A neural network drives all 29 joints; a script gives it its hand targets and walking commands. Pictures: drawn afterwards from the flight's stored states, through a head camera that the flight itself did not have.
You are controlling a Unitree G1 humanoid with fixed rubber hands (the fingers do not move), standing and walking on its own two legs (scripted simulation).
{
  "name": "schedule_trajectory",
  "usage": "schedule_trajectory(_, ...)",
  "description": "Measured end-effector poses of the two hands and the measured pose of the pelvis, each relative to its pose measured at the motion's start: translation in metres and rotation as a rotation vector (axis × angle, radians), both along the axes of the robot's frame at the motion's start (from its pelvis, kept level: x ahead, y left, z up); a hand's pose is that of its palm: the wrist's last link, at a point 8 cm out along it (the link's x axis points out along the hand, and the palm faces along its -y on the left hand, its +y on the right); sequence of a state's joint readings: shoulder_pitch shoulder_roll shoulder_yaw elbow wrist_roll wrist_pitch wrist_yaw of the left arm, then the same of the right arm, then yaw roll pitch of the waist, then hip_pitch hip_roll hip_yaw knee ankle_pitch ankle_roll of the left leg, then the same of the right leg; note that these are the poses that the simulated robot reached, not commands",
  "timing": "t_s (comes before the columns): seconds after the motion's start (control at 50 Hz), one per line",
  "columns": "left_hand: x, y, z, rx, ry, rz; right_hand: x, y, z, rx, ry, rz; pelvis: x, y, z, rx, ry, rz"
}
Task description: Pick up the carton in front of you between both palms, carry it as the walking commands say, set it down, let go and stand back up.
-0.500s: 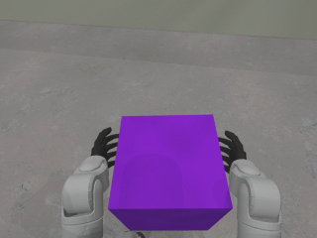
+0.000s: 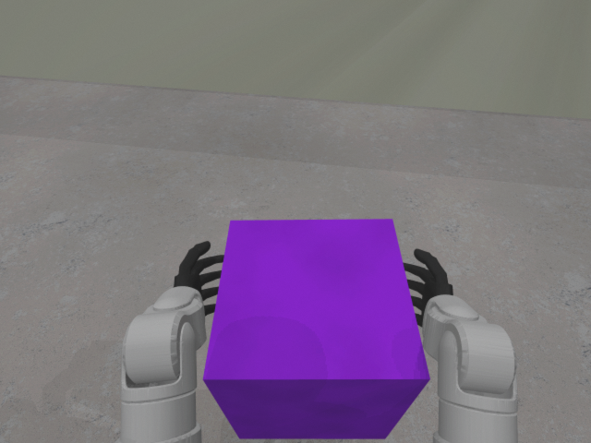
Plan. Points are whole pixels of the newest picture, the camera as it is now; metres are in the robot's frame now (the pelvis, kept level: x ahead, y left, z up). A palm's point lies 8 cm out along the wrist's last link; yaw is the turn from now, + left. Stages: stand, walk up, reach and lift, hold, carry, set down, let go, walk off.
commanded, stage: carry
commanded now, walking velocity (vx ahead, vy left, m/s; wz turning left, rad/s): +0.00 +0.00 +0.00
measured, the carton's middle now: (311, 335) +0.26 +0.00 +0.02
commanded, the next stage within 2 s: hold in 1.56 s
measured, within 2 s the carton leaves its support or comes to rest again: neither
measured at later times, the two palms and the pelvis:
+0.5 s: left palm (204, 311) +0.28 +0.14 +0.05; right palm (429, 314) +0.28 -0.16 +0.05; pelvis +0.01 -0.01 -0.01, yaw +0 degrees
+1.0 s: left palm (201, 325) +0.26 +0.14 +0.04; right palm (428, 329) +0.26 -0.16 +0.04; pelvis -0.03 -0.01 +0.00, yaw +0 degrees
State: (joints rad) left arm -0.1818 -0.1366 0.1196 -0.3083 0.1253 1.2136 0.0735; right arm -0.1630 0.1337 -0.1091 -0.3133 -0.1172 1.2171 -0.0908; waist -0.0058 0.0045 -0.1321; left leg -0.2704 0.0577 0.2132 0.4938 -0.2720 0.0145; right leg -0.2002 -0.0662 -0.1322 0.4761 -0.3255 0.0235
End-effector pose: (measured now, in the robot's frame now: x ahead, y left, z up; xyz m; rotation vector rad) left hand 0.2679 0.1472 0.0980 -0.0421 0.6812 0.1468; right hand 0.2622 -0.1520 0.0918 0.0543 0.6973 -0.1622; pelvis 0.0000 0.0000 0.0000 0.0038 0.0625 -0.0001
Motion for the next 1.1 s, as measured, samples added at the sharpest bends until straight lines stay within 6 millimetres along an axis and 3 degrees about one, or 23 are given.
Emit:
schedule_trajectory(0.14,0.017,-0.004,-0.012,-0.002,0.034,0.004,0.019,-0.004,-0.010,-0.006,0.034,0.007,0.018,-0.006,-0.001,0.000,0.008,0.003)
schedule_trajectory(0.34,0.020,-0.006,-0.029,0.014,0.041,0.001,0.026,-0.006,-0.026,-0.031,0.042,0.033,0.023,-0.010,-0.002,0.001,0.010,0.004)
schedule_trajectory(0.6,0.004,-0.007,-0.053,0.052,0.023,-0.029,0.008,-0.007,-0.050,-0.068,0.026,0.057,0.004,-0.011,-0.005,0.001,-0.018,0.004)
schedule_trajectory(0.76,0.004,-0.006,-0.062,0.072,0.002,-0.043,0.008,-0.006,-0.059,-0.089,0.005,0.072,-0.014,-0.010,-0.003,-0.001,-0.030,0.002)
schedule_trajectory(1.1,-0.011,-0.005,-0.057,0.066,-0.029,-0.039,-0.007,-0.004,-0.054,-0.084,-0.026,0.065,-0.032,-0.008,-0.002,-0.002,-0.031,0.002)
